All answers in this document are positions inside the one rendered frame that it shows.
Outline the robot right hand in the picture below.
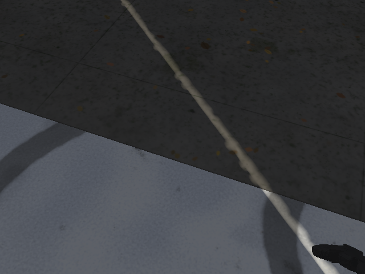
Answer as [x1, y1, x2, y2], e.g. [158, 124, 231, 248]
[312, 244, 365, 274]

